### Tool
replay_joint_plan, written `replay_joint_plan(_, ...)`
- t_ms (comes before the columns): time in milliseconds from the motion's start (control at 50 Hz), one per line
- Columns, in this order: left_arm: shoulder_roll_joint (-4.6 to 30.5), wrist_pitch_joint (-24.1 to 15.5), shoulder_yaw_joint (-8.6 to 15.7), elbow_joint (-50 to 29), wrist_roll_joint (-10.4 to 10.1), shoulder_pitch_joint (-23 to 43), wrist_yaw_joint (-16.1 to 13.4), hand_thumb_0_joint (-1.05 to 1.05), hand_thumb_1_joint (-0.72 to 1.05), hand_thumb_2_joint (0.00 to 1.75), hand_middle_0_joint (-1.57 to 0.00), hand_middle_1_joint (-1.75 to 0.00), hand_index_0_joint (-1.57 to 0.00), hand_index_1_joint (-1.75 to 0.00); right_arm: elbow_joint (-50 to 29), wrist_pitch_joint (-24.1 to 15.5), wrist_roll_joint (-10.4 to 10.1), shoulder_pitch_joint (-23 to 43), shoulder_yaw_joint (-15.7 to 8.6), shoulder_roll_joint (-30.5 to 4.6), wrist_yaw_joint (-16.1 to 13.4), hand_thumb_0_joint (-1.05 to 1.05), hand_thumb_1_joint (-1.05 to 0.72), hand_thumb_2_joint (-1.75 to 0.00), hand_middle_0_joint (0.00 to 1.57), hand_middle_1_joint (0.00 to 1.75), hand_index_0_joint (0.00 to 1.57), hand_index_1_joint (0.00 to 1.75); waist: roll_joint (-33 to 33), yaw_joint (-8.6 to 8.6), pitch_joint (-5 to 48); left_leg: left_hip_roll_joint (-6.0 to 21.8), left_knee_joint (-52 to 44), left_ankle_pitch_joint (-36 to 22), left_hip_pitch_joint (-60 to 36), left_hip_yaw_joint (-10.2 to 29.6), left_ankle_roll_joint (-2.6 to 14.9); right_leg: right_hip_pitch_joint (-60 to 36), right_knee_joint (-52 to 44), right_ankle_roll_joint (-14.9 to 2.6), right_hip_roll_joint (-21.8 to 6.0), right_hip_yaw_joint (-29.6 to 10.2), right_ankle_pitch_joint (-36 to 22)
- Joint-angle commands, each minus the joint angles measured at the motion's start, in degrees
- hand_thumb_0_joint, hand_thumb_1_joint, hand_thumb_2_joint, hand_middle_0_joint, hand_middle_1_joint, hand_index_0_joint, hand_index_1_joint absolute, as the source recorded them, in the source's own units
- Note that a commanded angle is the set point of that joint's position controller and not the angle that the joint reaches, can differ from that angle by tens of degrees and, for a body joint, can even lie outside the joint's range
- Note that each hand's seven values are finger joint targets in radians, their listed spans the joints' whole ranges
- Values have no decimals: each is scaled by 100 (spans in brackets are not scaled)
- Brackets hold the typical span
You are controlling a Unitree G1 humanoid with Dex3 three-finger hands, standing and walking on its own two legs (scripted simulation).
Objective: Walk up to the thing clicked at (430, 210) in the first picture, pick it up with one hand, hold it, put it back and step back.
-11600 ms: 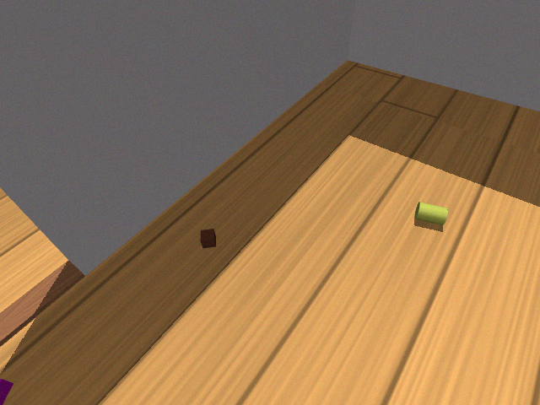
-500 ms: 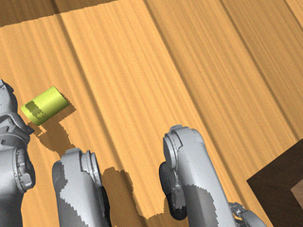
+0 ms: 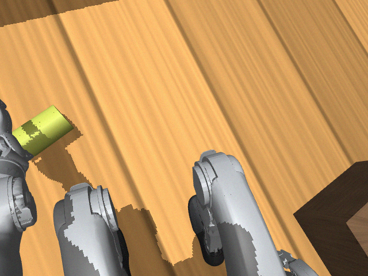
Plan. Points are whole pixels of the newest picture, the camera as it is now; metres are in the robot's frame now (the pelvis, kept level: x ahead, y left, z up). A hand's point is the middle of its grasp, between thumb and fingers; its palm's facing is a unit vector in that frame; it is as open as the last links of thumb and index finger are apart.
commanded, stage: rise first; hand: left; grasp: from above
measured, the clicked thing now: (44, 130) +0.49 +0.28 -0.28
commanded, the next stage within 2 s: approach in 1.10 s
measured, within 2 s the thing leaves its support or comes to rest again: neither
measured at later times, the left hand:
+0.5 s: hand (3, 139) +0.45 +0.32 -0.17, palm faces -0.34 -0.24 -0.91, open 13.3 cm
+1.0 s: hand (0, 138) +0.45 +0.32 -0.16, palm faces -0.34 -0.24 -0.91, open 13.0 cm
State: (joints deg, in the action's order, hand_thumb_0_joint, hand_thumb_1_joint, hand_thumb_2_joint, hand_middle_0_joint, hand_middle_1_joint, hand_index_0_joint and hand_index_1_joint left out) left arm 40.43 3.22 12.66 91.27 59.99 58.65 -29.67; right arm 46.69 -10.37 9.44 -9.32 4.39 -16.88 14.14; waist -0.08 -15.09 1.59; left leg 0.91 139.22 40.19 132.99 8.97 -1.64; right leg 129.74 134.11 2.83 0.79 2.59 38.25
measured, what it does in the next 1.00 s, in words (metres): stands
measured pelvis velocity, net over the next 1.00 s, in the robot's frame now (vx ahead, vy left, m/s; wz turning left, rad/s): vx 0.00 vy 0.00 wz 0.00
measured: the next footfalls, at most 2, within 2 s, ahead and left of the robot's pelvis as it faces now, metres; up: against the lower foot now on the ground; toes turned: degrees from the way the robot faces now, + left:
none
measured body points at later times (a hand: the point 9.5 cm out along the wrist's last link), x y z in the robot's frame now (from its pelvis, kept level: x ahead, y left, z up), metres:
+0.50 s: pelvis +0.00 +0.00 +0.00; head +0.24 +0.06 +0.38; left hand +0.46 +0.33 -0.11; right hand +0.02 -0.27 -0.10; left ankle +0.07 +0.13 -0.29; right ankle +0.10 -0.13 -0.29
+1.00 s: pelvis +0.00 +0.00 +0.00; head +0.24 +0.06 +0.38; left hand +0.47 +0.33 -0.11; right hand +0.03 -0.27 -0.10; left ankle +0.07 +0.13 -0.29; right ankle +0.10 -0.13 -0.29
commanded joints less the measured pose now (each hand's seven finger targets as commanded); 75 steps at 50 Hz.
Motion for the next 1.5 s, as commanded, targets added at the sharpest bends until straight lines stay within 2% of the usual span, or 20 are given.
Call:
replay_joint_plan(0, 1475, 24, 55, -745, -2, 1763, -256, 0, -44, 90, -23, -87, -20, -89, 33, -55, -59, -1251, -421, -1465, -39, 0, -90, -90, 20, 30, 20, 30, -1775, -35, 3845, -37, -1458, -1078, -2853, -637, 282, -1957, -1304, -482, 159, 682, -1199)
replay_joint_plan(160, 1622, 61, 79, -561, -7, 1690, -189, 0, -43, 89, -24, -84, -22, -87, 36, -52, -71, -1239, -379, -1462, 9, 0, -90, -90, 20, 30, 20, 30, -1586, -15, 3753, -46, -1408, -986, -2543, -671, 322, -2056, -1338, -455, 177, 646, -1122)
replay_joint_plan(180, 1664, 51, 49, -660, 29, 1793, -149, 0, -43, 89, -24, -86, -22, -88, 4, -58, -57, -1285, -365, -1467, 22, 0, -90, -90, 20, 30, 20, 30, -1563, -98, 3729, -50, -1354, -1007, -2515, -688, 344, -2110, -1359, -439, 171, 628, -1160)
replay_joint_plan(300, 1519, -16, -77, -607, -19, 1749, -31, 0, -41, 87, -26, -85, -24, -87, -8, -103, -47, -1309, -381, -1507, 54, 0, -90, -90, 20, 30, 20, 30, -1544, -129, 3674, -55, -1361, -951, -2542, -665, 336, -2119, -1373, -441, 194, 649, -1112)
replay_joint_plan(420, 1659, -74, -22, -791, -7, 1646, -44, 0, -40, 86, -27, -82, -25, -85, -35, -91, -91, -1234, -405, -1494, 46, 0, -90, -90, 20, 30, 20, 30, -1723, -9, 3743, -62, -1501, -775, -2611, -653, 303, -2000, -1359, -480, 187, 679, -885)
replay_joint_plan(500, 1639, -96, -26, -920, 42, 1808, -62, 0, -39, 85, -29, -80, -26, -83, -22, -70, -92, -1333, -405, -1520, 35, 0, -89, -90, 20, 30, 20, 30, -1656, -81, 3798, -56, -1434, -952, -2660, -663, 315, -2082, -1362, -466, 180, 666, -1099)
replay_joint_plan(540, 1608, -90, 18, -907, 12, 1678, -110, 0, -39, 85, -29, -79, -26, -82, -1, -73, -113, -1283, -421, -1507, 28, 0, -90, -90, 20, 30, 20, 30, -1797, 20, 3853, -46, -1488, -1031, -2820, -650, 278, -1986, -1306, -491, 164, 687, -1157)
replay_joint_plan(660, 1532, -55, -100, -662, 38, 1851, -104, 0, -38, 84, -30, -79, -27, -81, 8, -76, -78, -1283, -411, -1493, 28, 0, -90, -90, 20, 30, 20, 30, -1641, -145, 3491, -58, -1439, -864, -2597, -661, 311, -1788, -1380, -471, 175, 671, -1008)
replay_joint_plan(800, 1618, -71, -45, -796, 42, 1774, -72, 0, -37, 83, -31, -78, -28, -80, -7, -95, -93, -1287, -422, -1515, 54, 0, -90, -90, 20, 30, 20, 30, -1779, -19, 3835, -55, -1543, -995, -2878, -627, 274, -1938, -1314, -492, 155, 706, -1089)
replay_joint_plan(840, 1477, -69, -137, -656, 24, 1776, -47, 0, -35, 82, -32, -77, -29, -79, -35, -82, -82, -1269, -414, -1505, 50, 0, -90, -90, 20, 30, 20, 30, -1662, -118, 3720, -56, -1476, -914, -2725, -644, 300, -1918, -1362, -474, 173, 692, -1040)
replay_joint_plan(880, 1596, -67, -46, -667, 30, 1660, -55, 0, -35, 82, -32, -76, -30, -79, -17, -82, -81, -1279, -405, -1500, 51, 0, -90, -90, 20, 30, 20, 30, -1694, -27, 3727, -66, -1487, -971, -2696, -665, 295, -1995, -1359, -472, 170, 677, -1078)
replay_joint_plan(960, 1444, -70, -126, -662, 44, 1605, -24, 0, -35, 82, -32, -77, -29, -80, -24, -80, -75, -1329, -393, -1503, 67, 0, -89, -90, 20, 30, 20, 30, -1627, -68, 3710, -63, -1439, -1100, -2732, -676, 299, -2022, -1337, -463, 168, 675, -1218)
replay_joint_plan(1160, 1720, -146, 4, -764, 107, 1758, -114, 0, -34, 82, -33, -75, -30, -78, -24, -93, -53, -1292, -391, -1491, 64, 0, -89, -90, 20, 30, 20, 30, -1609, -56, 3803, -56, -1376, -978, -2684, -675, 330, -2020, -1348, -450, 167, 650, -1110)
replay_joint_plan(1180, 1645, -151, 5, -727, 84, 1738, -137, 0, -42, 90, -32, -70, -25, -77, -12, -91, -61, -1295, -393, -1504, 54, 0, -89, -90, 20, 30, 20, 30, -1548, -47, 3765, -55, -1377, -944, -2600, -678, 330, -2037, -1375, -446, 170, 649, -1080)
replay_joint_plan(1220, 1425, -156, -82, -735, 56, 1826, -196, 0, -46, 91, -24, -82, -20, -85, 13, -109, -49, -1278, -418, -1477, 55, 0, -89, -90, 20, 30, 20, 30, -1672, -85, 3808, -62, -1436, -883, -2686, -671, 305, -1976, -1394, -459, 168, 660, -1037)
replay_joint_plan(1300, 850, -63, -442, -661, 39, 2331, -298, 0, -49, 93, -22, -85, -18, -88, 105, -164, 17, -1411, -443, -1480, 82, 0, -89, -89, 20, 30, 20, 30, -1811, -394, 3768, -33, -1459, -883, -2870, -635, 266, -1785, -1432, -477, 196, 727, -1086)
replay_joint_plan(1340, 791, -21, -520, -719, 1, 2777, -366, 0, -51, 96, -20, -86, -16, -90, 180, -190, 35, -1467, -438, -1525, 79, 0, -89, -89, 20, 30, 20, 30, -1904, -518, 3743, -26, -1497, -838, -2919, -593, 248, -1652, -1429, -484, 183, 758, -1050)
replay_joint_plan(1380, 759, 46, -573, -717, 16, 3173, -422, 0, -53, 97, -19, -88, -15, -92, 240, -201, 59, -1527, -433, -1559, 75, 0, -89, -89, 20, 30, 20, 30, -2034, -629, 3771, -10, -1514, -832, -3003, -578, 227, -1615, -1432, -489, 174, 762, -1062)
replay_joint_plan(1460, 1128, 303, -432, -381, 150, 3380, -495, 0, -56, 100, -18, -88, -13, -93, 239, -172, 78, -1511, -358, -1600, 98, 0, -89, -90, 20, 30, 20, 30, -2269, -580, 3928, -3, -1516, -1052, -3148, -593, 201, -1695, -1332, -500, 150, 732, -1263)
replay_joint_plan(1480, 1259, 368, -374, -363, 182, 3285, -500, 0, -57, 100, -16, -91, -12, -95, 225, -148, 71, -1477, -337, -1603, 109, 0, -89, -90, 20, 30, 20, 30, -2243, -468, 4039, -4, -1511, -1117, -3107, -624, 219, -1798, -1360, -494, 174, 702, -1320)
